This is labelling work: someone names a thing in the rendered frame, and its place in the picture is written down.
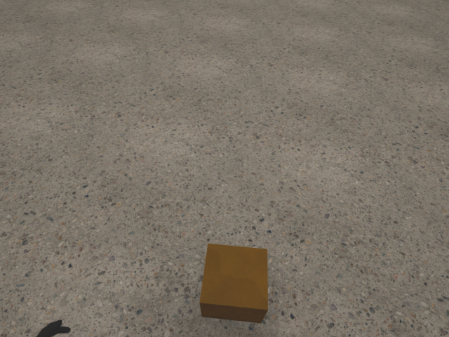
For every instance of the carton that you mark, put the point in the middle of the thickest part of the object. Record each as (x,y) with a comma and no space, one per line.
(235,283)

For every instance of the robot left hand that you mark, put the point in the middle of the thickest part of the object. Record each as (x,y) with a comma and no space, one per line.
(53,328)

